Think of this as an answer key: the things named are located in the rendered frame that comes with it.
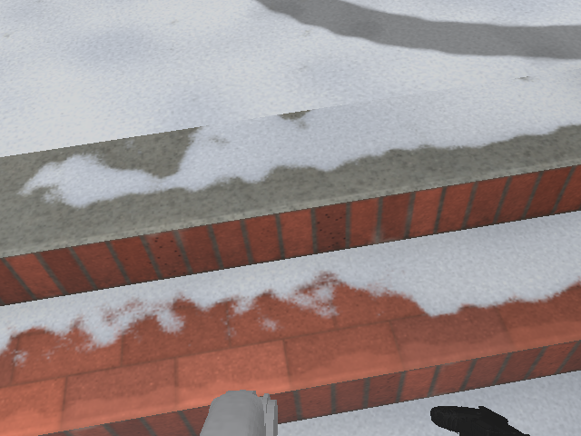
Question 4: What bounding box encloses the left robot thigh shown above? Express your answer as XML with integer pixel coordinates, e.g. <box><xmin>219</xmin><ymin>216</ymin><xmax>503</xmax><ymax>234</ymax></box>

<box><xmin>200</xmin><ymin>390</ymin><xmax>278</xmax><ymax>436</ymax></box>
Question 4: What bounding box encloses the robot right hand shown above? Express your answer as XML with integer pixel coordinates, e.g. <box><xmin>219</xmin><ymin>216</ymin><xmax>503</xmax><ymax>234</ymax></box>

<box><xmin>430</xmin><ymin>406</ymin><xmax>530</xmax><ymax>436</ymax></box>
